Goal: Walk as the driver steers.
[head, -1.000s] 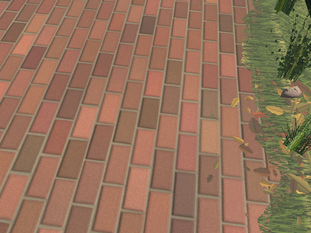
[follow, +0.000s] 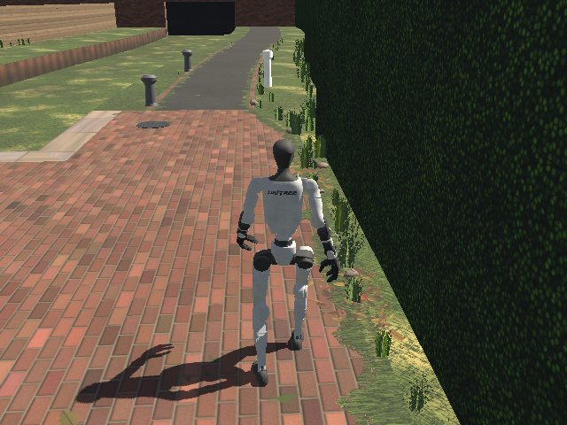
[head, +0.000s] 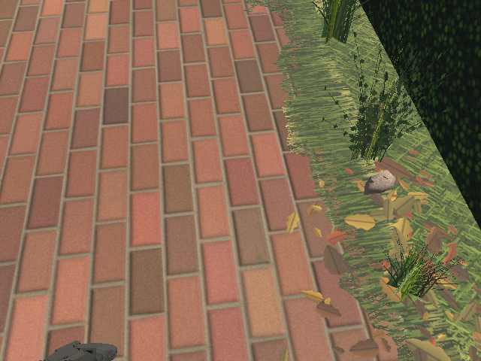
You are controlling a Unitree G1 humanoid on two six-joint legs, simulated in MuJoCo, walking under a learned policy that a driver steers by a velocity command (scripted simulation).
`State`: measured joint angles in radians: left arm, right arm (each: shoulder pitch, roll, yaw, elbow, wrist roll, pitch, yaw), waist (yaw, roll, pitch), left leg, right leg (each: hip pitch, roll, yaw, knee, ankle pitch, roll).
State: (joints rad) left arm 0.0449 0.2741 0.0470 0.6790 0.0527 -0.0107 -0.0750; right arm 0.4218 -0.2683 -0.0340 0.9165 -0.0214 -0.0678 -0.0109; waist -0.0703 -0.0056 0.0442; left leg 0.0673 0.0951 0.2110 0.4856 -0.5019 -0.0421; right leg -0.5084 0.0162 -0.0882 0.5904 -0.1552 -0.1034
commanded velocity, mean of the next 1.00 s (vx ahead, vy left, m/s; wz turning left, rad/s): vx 0.50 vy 0.00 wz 0.36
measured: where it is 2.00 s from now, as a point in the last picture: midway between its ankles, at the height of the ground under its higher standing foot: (163, 233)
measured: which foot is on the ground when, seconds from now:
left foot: up 0.00-0.52, down 0.54-1.00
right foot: down 0.00-0.56, up 0.58-1.00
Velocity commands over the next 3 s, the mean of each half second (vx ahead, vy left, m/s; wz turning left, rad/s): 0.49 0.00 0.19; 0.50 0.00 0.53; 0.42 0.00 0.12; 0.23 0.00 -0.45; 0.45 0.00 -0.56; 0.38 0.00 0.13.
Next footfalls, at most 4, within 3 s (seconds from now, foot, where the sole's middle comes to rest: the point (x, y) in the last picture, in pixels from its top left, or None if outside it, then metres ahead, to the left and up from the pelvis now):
0.54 left None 0.43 0.11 -0.75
1.08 right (209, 245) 0.79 0.07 -0.75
1.54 left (123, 225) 0.87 0.33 -0.75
2.00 right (196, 220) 0.88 0.11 -0.75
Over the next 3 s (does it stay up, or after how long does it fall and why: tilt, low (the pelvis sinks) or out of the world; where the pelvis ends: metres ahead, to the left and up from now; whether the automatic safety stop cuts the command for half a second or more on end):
stays up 1.28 0.18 0.02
